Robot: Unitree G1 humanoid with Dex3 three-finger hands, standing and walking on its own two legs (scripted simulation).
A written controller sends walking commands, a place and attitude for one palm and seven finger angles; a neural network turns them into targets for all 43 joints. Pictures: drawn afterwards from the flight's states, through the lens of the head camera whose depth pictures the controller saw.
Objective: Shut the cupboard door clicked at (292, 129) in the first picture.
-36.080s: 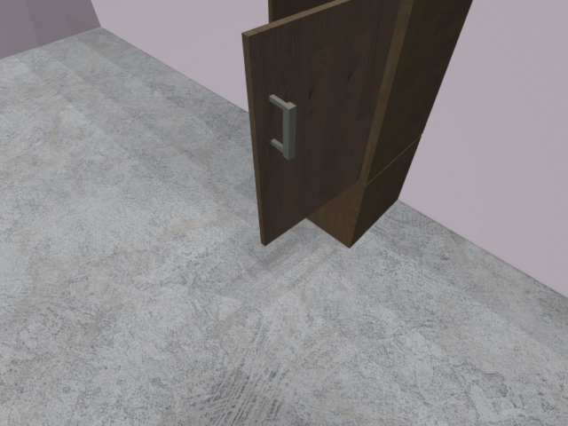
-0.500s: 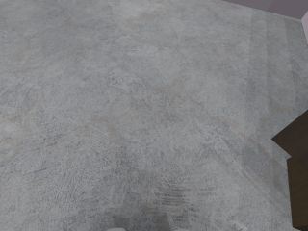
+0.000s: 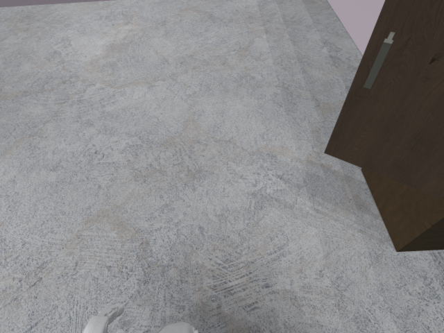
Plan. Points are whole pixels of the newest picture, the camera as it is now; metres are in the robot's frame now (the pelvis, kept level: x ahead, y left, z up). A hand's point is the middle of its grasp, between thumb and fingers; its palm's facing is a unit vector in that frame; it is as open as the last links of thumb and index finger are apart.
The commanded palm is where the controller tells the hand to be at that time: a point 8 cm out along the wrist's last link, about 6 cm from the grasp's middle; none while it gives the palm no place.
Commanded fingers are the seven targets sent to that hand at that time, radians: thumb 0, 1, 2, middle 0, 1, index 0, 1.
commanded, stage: turn to face it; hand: left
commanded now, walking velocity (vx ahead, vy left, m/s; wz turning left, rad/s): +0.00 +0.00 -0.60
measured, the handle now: (379, 61) +0.71 -0.37 +0.08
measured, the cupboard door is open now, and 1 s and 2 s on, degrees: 56 56 56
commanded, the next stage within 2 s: take the last steps up to it in 0.76 s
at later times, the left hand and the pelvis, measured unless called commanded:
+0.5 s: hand (112, 330) +0.15 +0.24 -0.16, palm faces -0.22 -0.95 -0.20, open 7.4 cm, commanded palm none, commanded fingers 0.00 0.90 0.90 -0.20 -0.30 -0.20 -0.30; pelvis +0.02 +0.05 +0.02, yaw -16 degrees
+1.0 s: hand (170, 309) +0.19 +0.13 -0.14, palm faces -0.45 -0.86 -0.22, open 7.4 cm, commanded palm none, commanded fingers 0.00 0.90 0.90 -0.20 -0.30 -0.20 -0.30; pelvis +0.02 +0.01 +0.02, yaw -26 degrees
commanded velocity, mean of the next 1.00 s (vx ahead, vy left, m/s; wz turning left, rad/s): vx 0.05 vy -0.02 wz -0.42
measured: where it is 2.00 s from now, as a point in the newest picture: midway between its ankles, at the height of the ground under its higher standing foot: (296, 319)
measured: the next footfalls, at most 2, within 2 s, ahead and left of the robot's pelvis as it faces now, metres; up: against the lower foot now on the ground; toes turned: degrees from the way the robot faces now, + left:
left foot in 0.30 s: +0.08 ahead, +0.14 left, +0.00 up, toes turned -6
right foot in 0.76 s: -0.02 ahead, -0.09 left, +0.00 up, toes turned -27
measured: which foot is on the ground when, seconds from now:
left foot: up 0.00-0.28, down 0.30-0.76, up 0.78-1.00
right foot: down 0.00-0.32, up 0.34-0.74, down 0.76-1.00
